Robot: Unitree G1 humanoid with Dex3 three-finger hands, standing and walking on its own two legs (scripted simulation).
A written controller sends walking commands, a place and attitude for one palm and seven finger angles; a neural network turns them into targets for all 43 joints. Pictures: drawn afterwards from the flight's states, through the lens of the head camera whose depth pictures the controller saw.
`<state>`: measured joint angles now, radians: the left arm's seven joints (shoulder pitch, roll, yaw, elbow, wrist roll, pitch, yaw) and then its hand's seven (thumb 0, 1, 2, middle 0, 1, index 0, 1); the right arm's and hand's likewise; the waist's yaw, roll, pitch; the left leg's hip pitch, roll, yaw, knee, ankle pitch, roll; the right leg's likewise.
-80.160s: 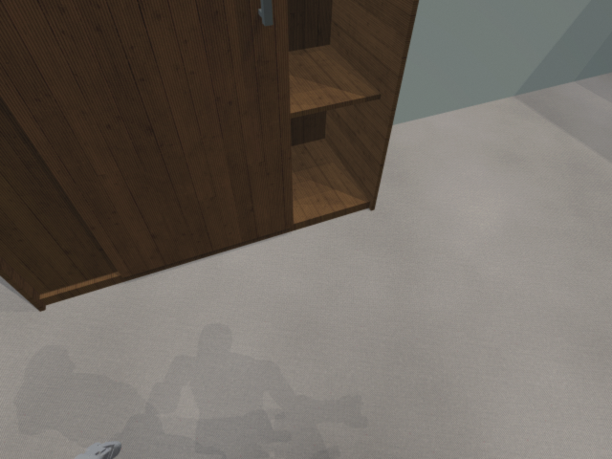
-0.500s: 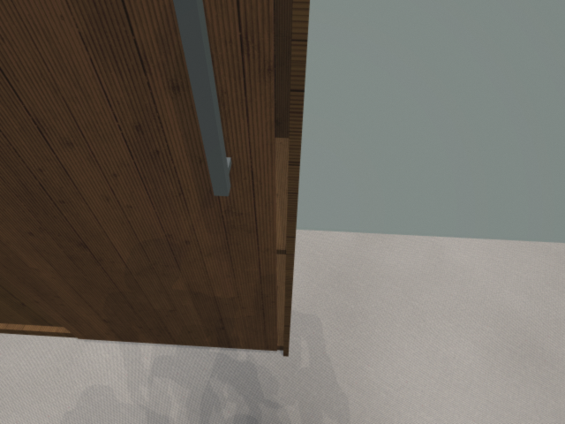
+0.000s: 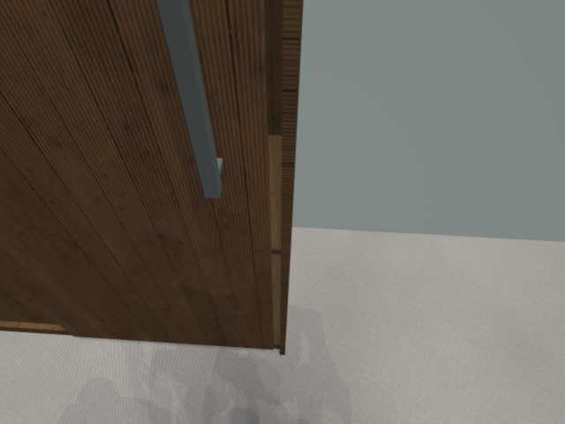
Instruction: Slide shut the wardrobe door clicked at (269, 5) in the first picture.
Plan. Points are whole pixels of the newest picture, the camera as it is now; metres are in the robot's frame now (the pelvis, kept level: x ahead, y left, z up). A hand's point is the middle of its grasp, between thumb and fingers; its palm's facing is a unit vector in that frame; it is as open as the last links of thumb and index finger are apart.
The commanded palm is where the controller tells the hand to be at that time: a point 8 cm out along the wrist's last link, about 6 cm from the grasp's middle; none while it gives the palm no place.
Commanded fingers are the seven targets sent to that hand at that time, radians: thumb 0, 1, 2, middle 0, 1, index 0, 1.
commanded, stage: look to check the result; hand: left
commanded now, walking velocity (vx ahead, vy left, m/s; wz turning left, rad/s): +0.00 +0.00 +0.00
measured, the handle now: (198, 88) +0.42 +0.13 +0.27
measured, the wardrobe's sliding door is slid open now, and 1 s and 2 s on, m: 0.02 0.02 0.02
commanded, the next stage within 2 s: stand and wait in 1.46 s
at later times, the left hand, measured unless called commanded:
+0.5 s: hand out of the picture -0.02 +0.16 -0.18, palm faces +0.06 -0.98 -0.19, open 7.4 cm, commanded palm none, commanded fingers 0.00 0.90 0.90 -0.20 -0.30 -0.20 -0.30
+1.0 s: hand out of the picture -0.03 +0.15 -0.18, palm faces +0.06 -0.98 -0.18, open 7.4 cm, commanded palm none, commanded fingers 0.00 0.90 0.90 -0.20 -0.30 -0.20 -0.30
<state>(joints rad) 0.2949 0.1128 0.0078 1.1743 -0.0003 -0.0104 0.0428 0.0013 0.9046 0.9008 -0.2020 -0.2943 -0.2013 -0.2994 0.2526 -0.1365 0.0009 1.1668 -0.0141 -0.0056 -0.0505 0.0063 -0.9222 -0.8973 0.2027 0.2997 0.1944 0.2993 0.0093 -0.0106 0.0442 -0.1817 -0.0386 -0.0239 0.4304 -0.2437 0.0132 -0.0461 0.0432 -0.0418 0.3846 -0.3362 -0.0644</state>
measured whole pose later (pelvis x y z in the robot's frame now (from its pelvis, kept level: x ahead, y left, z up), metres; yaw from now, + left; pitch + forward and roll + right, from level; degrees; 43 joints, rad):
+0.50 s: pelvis +0.00 +0.00 +0.00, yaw +0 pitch +0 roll +1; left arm 0.30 0.12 0.01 1.16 0.00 -0.01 0.05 0.00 0.90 0.90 -0.20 -0.29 -0.20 -0.30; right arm 0.27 -0.13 0.00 1.16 -0.01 -0.01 -0.05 0.00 -0.92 -0.90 0.20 0.30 0.19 0.30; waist 0.00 -0.01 0.05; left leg -0.18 -0.03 -0.02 0.43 -0.25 0.01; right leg -0.04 0.05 -0.04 0.38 -0.34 -0.07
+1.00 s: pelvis +0.00 +0.00 +0.00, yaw +0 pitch +0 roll +1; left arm 0.31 0.11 0.00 1.16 0.00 -0.01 0.05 0.00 0.90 0.90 -0.20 -0.29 -0.20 -0.30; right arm 0.29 -0.12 0.00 1.16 -0.01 -0.01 -0.05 0.00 -0.91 -0.90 0.20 0.30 0.19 0.30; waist 0.00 -0.01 0.04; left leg -0.18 -0.03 -0.03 0.43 -0.24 0.01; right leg -0.04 0.05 -0.05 0.38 -0.33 -0.07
